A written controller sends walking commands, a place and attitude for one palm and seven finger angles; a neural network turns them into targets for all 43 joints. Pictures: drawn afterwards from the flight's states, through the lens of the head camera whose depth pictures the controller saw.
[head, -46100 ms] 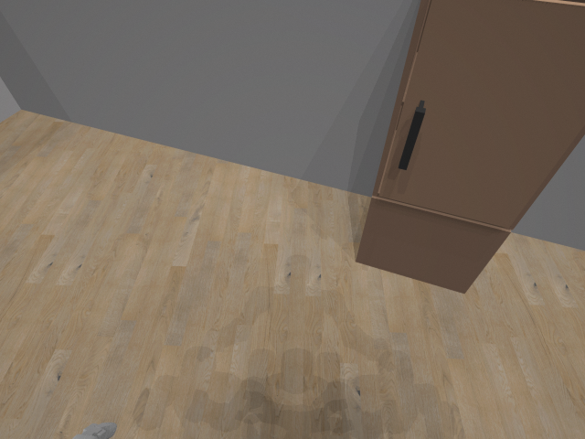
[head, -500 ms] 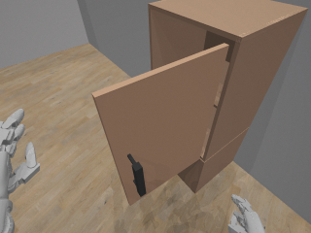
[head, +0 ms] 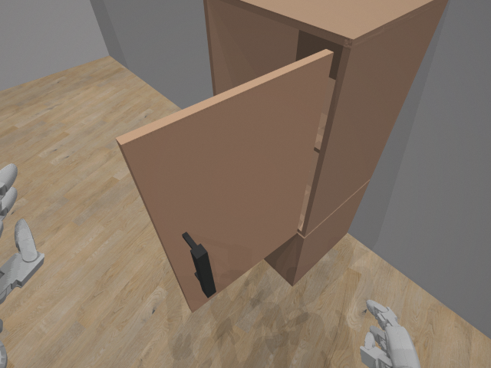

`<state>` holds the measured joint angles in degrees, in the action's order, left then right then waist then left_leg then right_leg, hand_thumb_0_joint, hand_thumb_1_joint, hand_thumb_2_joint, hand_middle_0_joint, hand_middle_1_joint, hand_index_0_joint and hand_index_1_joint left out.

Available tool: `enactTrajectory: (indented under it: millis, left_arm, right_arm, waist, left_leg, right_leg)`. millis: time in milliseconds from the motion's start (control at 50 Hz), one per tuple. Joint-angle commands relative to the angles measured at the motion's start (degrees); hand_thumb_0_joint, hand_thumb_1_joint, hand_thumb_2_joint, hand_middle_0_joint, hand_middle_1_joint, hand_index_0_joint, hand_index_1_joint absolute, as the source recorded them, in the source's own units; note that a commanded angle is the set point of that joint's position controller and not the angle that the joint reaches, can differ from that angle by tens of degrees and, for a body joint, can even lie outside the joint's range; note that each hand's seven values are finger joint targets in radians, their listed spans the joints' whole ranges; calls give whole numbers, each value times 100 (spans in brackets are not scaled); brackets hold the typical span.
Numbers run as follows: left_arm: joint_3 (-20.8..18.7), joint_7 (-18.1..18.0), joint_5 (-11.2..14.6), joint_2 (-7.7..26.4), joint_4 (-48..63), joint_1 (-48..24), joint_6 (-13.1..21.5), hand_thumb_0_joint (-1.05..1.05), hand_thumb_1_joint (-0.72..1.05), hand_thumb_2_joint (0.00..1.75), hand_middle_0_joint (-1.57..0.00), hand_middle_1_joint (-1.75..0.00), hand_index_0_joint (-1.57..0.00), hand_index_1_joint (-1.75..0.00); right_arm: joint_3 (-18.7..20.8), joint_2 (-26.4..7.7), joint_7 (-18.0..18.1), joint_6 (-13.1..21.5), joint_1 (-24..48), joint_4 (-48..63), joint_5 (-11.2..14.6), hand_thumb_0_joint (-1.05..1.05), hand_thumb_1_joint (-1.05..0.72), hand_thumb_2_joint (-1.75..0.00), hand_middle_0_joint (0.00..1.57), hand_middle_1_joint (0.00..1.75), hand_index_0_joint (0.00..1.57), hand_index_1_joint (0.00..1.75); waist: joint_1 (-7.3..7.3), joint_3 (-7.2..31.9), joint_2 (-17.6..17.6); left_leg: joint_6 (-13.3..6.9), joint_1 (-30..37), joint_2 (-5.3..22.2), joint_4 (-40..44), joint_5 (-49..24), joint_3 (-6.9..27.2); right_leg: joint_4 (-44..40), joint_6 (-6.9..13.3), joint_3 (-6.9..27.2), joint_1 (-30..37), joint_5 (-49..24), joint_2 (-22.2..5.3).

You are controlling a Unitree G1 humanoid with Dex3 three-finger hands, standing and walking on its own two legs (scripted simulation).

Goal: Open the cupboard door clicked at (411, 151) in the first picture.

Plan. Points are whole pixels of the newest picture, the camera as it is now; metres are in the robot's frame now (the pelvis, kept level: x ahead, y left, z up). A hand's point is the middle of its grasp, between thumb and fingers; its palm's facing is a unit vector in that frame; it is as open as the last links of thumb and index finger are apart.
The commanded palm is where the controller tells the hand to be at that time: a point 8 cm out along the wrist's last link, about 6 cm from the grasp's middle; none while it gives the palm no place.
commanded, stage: step back with the hand held close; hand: left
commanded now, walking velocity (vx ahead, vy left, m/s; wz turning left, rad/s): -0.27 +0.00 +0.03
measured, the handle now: (198, 265) +0.33 +0.13 -0.09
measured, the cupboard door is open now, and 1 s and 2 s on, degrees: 87 87 87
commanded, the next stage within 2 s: stop stepping back and stand still in 1.38 s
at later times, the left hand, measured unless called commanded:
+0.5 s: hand out of the picture +0.12 +0.29 +0.15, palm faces +0.52 -0.73 -0.44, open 7.4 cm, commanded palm +0.06 +0.33 +0.17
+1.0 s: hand out of the picture +0.09 +0.27 +0.16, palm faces +0.45 -0.79 -0.43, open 7.4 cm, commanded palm +0.03 +0.30 +0.17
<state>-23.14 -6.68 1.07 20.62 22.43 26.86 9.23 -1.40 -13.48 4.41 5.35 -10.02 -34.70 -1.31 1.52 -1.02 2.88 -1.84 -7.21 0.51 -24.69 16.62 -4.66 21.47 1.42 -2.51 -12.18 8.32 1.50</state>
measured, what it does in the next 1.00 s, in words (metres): walks backwards: right foot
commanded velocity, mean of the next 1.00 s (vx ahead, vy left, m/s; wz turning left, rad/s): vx -0.32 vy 0.00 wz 0.01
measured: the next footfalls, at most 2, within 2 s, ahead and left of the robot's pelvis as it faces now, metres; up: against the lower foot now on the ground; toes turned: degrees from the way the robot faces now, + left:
right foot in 0.98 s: -0.15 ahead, -0.10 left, +0.00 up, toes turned +0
left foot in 1.18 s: -0.10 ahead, +0.09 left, +0.00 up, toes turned -3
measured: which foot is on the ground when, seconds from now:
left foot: down 0.00-1.00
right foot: down 0.00-0.74, up 0.76-0.96, down 0.98-1.00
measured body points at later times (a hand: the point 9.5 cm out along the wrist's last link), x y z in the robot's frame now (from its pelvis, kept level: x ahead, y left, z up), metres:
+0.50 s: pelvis -0.07 +0.02 -0.02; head -0.07 +0.04 +0.43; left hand +0.09 +0.33 +0.17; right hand +0.07 -0.22 -0.10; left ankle -0.03 +0.09 -0.74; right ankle +0.03 -0.10 -0.74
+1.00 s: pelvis -0.12 +0.01 -0.01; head -0.10 +0.03 +0.44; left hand +0.06 +0.31 +0.18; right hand +0.06 -0.21 -0.08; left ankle -0.03 +0.09 -0.74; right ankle -0.19 -0.10 -0.74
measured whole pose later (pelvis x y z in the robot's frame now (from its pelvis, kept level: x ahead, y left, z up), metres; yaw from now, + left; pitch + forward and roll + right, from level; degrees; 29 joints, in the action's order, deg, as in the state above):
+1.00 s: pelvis -0.12 +0.01 -0.01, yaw -2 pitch +2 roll -1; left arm -24.6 -9.3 1.7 22.4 28.7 28.6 12.7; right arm -0.8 -9.7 3.5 7.9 -8.6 -37.1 -2.3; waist 2.5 0.0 -1.3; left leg -3.2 -23.1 1.7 -26.7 6.1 -7.2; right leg 25.5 1.3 1.4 -9.2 17.7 2.9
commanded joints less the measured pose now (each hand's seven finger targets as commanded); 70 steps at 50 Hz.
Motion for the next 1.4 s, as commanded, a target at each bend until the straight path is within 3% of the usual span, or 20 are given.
enactTrajectory:
  millis: [0,160,320,440,500,580,620,680,720,760,820,920,1040,1100,1140,1180,1220,1240,1320,1380]
  left_arm:
    - [-772,-152,4,1299,1441,241,391,0,90,90,-20,-30,-20,-30]
    - [-841,-307,-2,1264,1623,531,409,0,90,90,-20,-30,-20,-30]
    - [-746,-489,-277,1100,1686,7,466,0,90,90,-20,-30,-20,-30]
    - [-816,-601,-404,1073,1897,-221,608,0,90,90,-20,-30,-20,-30]
    - [-922,-593,-382,1155,1891,-192,707,0,90,90,-20,-30,-20,-30]
    - [-801,-511,-229,1078,1860,-283,744,0,90,90,-20,-30,-20,-30]
    - [-803,-428,-196,1156,1889,-338,782,0,90,90,-20,-30,-20,-30]
    - [-915,-377,-146,1248,1850,-179,857,0,90,90,-20,-30,-20,-30]
    - [-1103,-379,-195,1260,1948,-58,916,0,90,90,-20,-30,-20,-30]
    - [-1059,-462,-259,1178,1951,-161,915,0,90,90,-20,-30,-20,-30]
    - [-731,-503,-64,939,1664,230,801,0,90,90,-20,-30,-20,-30]
    - [-476,-283,83,1173,1949,-295,735,0,90,90,-20,-30,-20,-30]
    - [-966,-242,214,1733,1757,172,647,0,90,90,-20,-30,-20,-30]
    - [-1078,-203,181,1761,1712,637,609,0,90,90,-20,-30,-20,-30]
    - [-1066,-215,152,1768,1874,571,651,0,90,90,-20,-30,-20,-30]
    - [-1021,-178,122,1839,2092,454,701,0,90,90,-20,-30,-20,-30]
    - [-1141,-118,228,1936,2171,1014,681,0,90,90,-20,-30,-20,-30]
    - [-1053,-79,215,1797,2306,1088,692,0,90,90,-20,-30,-20,-30]
    - [-922,-231,264,1542,2155,1197,508,0,90,90,-20,-30,-20,-30]
    - [-947,-307,247,1626,2226,797,444,0,90,90,-20,-30,-20,-30]
  right_arm:
    - [372,-666,99,134,458,1047,28,0,-90,-90,20,30,20,30]
    - [429,-676,190,-111,389,1281,-57,0,-90,-90,20,30,20,30]
    - [509,-745,277,-28,63,1231,-138,0,-90,-90,20,30,20,30]
    - [481,-709,322,202,23,1104,-218,0,-90,-90,20,30,20,30]
    - [476,-632,289,303,55,1001,-272,0,-90,-90,20,30,20,30]
    - [520,-631,242,257,33,926,-219,0,-90,-90,20,30,20,30]
    - [516,-639,154,247,142,919,-45,0,-90,-90,20,30,20,30]
    - [468,-624,103,267,257,940,26,0,-90,-90,20,30,20,30]
    - [489,-675,129,341,295,980,-4,0,-90,-90,20,30,20,30]
    - [518,-599,183,412,169,848,-271,0,-90,-90,20,30,20,30]
    - [520,-512,129,584,14,562,-260,0,-90,-90,20,30,20,30]
    - [465,-624,-41,573,405,438,-46,0,-90,-90,20,30,20,30]
    - [453,-470,-6,221,603,815,168,0,-90,-90,20,30,20,30]
    - [308,-328,0,52,699,927,137,0,-90,-90,20,30,20,30]
    - [242,-425,82,-14,557,895,121,0,-90,-90,20,30,20,30]
    - [370,-624,145,5,522,917,203,0,-90,-90,20,30,20,30]
    - [437,-584,62,147,405,987,103,0,-90,-90,20,30,20,30]
    - [460,-622,5,270,355,968,33,0,-90,-90,20,30,20,30]
    - [491,-665,-24,543,315,726,77,0,-90,-90,20,30,20,30]
    - [477,-740,35,618,458,671,17,0,-90,-90,20,30,20,30]
  waist:
    - [-53,1315,-36]
    - [-128,828,-85]
    - [-260,310,-202]
    - [-251,264,447]
    - [-235,207,360]
    - [-351,271,-649]
    - [-321,293,-434]
    - [-275,257,-1]
    - [-175,563,654]
    - [-242,358,759]
    - [-216,614,646]
    - [-98,1162,567]
    - [-141,1408,-1201]
    - [-129,712,-953]
    - [-207,673,-426]
    - [-128,1147,492]
    - [-35,1866,1220]
    - [21,1828,1256]
    - [-53,1217,379]
    - [-84,839,735]
  left_leg:
    - [119,-278,336,121,-2425,555]
    - [19,-1231,458,293,-1398,845]
    - [-330,-2504,502,252,1960,1064]
    - [-541,-3379,986,890,2327,1622]
    - [-622,-3654,1114,746,1879,1693]
    - [-224,-2379,377,-393,1585,1184]
    - [-195,-1963,271,-661,1771,1037]
    - [-306,-2258,560,134,1631,1371]
    - [-609,-3299,1351,1267,2279,2074]
    - [-905,-3510,1789,1541,1776,2341]
    - [-680,-1022,1567,893,-1098,1838]
    - [-181,525,1376,313,-3251,1211]
    - [106,-17,53,-1184,-665,109]
    - [165,-1554,-70,-1478,332,554]
    - [139,-1473,18,-280,-864,616]
    - [14,-418,484,429,-4080,948]
    - [-220,702,1264,438,-6226,1675]
    - [-331,412,1499,618,-5626,1820]
    - [-666,108,1458,880,-3632,1707]
    - [-637,-926,1334,1498,-1197,1659]
  right_leg:
    - [448,74,807,909,-2737,-600]
    - [625,8,790,561,-1493,-432]
    - [596,73,1133,129,850,-487]
    - [1903,-48,728,725,339,-26]
    - [2264,-64,762,982,133,46]
    - [801,285,1812,-315,-20,-596]
    - [396,360,2054,-891,846,-780]
    - [919,139,1515,-627,617,-394]
    - [2406,-164,761,778,153,261]
    - [3389,-194,629,669,1259,505]
    - [2464,-133,492,-811,2189,361]
    - [-30,-57,427,-383,460,-50]
    - [-373,-26,1286,-547,-2834,-1261]
    - [-160,553,1451,45,-3594,-1548]
    - [324,300,1103,519,-4078,-1106]
    - [821,-227,448,494,-2826,-289]
    - [1770,-220,413,-329,828,123]
    - [2357,-173,514,-305,1754,183]
    - [2360,-230,435,-687,1681,43]
    - [2211,-211,296,-102,1734,70]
